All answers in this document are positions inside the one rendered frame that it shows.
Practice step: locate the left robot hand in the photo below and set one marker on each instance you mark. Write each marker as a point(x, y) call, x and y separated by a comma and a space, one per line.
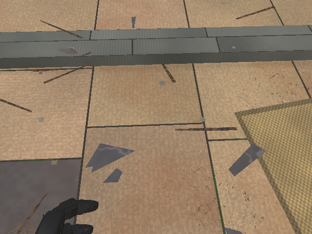
point(53, 222)

